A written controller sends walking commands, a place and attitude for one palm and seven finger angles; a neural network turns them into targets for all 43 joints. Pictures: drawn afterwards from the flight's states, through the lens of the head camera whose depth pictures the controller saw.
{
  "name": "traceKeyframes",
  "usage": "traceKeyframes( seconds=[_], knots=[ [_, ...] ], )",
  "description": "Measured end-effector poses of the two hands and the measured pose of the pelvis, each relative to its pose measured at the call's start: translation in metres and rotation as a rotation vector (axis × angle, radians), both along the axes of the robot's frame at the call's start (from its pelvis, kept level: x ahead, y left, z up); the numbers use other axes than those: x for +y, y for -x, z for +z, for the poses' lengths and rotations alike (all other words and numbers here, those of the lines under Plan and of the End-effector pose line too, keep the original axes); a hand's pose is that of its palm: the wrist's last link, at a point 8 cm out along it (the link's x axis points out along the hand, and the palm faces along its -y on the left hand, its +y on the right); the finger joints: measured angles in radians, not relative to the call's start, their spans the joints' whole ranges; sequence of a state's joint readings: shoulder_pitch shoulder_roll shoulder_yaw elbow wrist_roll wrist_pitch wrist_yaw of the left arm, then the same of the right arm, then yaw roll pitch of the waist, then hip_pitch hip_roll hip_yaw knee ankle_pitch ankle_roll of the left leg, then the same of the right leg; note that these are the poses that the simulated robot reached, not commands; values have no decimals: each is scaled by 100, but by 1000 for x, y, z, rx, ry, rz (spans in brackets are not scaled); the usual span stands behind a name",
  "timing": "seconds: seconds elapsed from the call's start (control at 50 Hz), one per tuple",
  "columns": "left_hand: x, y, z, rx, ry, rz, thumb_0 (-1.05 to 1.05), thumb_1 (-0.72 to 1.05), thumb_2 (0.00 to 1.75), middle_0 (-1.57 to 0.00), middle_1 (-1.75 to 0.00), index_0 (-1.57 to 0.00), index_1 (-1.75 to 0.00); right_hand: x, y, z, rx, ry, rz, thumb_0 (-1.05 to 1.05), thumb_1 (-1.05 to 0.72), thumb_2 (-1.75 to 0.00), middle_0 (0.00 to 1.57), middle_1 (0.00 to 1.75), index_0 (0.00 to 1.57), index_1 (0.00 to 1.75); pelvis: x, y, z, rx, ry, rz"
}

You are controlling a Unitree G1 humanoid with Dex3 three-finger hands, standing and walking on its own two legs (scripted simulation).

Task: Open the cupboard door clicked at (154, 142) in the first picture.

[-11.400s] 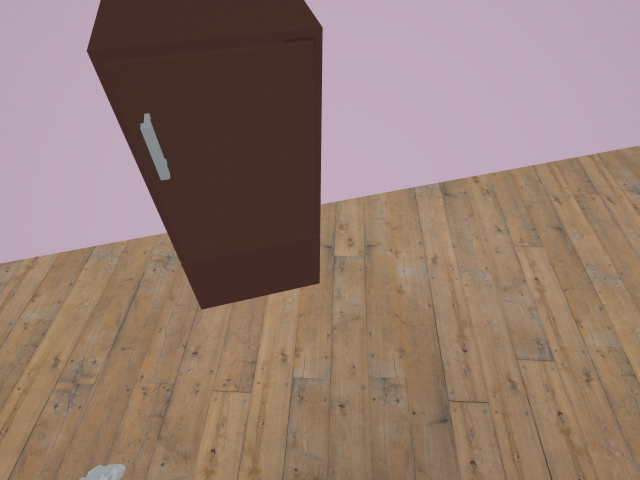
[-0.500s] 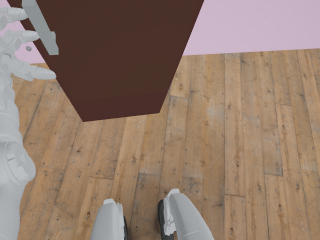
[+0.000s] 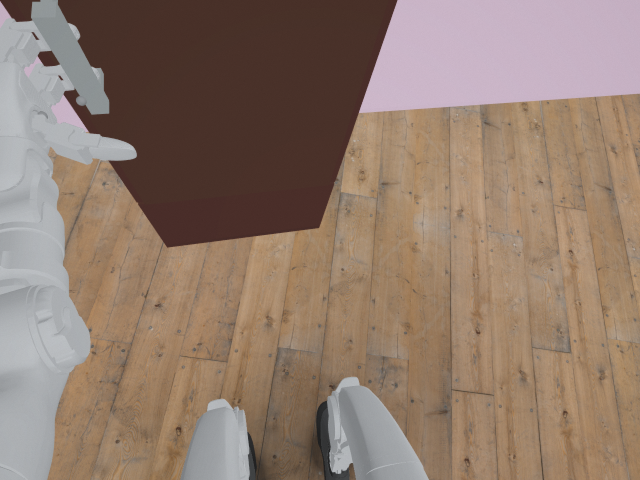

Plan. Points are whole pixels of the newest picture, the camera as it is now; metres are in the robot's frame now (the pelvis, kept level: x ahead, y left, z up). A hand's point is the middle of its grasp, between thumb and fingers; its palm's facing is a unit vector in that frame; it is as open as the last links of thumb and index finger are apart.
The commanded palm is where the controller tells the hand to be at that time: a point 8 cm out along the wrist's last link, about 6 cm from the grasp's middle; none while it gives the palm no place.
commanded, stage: slide the fingers in behind the handle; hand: left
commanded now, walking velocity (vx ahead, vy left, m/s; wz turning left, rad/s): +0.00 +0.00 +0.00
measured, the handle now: (76, 51) +0.60 +0.22 +0.07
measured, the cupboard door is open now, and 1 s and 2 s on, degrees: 0 0 7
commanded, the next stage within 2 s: close the thumb around the handle in 0.74 s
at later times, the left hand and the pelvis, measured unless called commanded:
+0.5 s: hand (103, 100) +0.54 +0.19 +0.06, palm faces +0.08 -1.00 -0.02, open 14.0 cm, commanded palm +0.52 +0.22 +0.06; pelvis +0.00 +0.00 +0.00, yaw +0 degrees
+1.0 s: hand (96, 103) +0.54 +0.19 +0.06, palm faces +0.07 -1.00 -0.01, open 13.4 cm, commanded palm +0.51 +0.22 +0.06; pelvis +0.00 +0.01 +0.00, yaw +0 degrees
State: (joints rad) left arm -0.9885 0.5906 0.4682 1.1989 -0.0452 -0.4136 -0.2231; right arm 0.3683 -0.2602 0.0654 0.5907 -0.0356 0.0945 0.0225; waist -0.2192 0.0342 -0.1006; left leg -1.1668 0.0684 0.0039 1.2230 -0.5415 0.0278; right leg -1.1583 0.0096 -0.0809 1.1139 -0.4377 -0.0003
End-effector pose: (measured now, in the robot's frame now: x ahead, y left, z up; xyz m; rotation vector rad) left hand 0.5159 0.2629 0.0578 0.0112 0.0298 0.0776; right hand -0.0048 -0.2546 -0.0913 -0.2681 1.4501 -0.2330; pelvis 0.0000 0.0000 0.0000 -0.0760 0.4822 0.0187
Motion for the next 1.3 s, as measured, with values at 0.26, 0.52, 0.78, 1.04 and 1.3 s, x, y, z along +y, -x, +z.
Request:
traceKeyframes(
  seconds=[0.26, 0.52, 0.78, 1.04, 1.3],
  knots=[
    [-16, 3, 0, 0, 3, -10, -2, -50, 30, -30, -120, -30, -120, -2, 2, 0, 0, -3, 8, 0, -91, -90, 20, 30, 20, 30, 0, 1, 1, -7, -2, 6],
    [-23, 1, 2, -9, -6, -1, -2, -50, 30, -30, -120, -30, -120, 3, 6, -3, -4, -16, 3, 0, -91, -90, 20, 30, 20, 30, 1, 3, 0, -9, -6, 1],
    [-17, 3, -1, -9, 2, -1, -2, -50, 30, -30, -120, -30, -120, 4, 8, -1, 5, -10, 2, 1, -91, -90, 20, 30, 20, 30, 3, 3, 0, -8, -2, 2],
    [-16, 4, 1, -10, 6, -5, -1, -33, 37, -31, -121, -32, -122, 4, 2, 0, -8, -1, 15, 0, -91, -90, 20, 30, 20, 30, 6, 2, 0, -11, 1, 8],
    [-17, -4, -1, -10, 4, 0, -1, 31, 65, -36, -129, -36, -129, 7, 5, -4, 10, -6, 12, 0, -91, -90, 20, 30, 20, 30, 6, 2, -3, 1, 2, 8]
  ],
)
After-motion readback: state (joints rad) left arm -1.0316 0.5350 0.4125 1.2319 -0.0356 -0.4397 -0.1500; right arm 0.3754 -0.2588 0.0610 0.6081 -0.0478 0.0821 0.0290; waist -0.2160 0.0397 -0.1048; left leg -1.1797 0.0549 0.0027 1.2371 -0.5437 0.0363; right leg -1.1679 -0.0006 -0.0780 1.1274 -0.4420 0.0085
